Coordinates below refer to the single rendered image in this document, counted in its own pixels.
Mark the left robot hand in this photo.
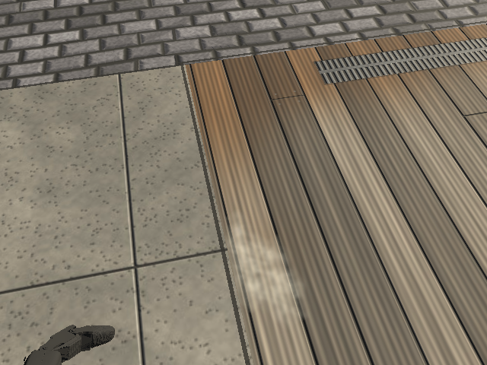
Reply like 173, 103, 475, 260
24, 325, 115, 365

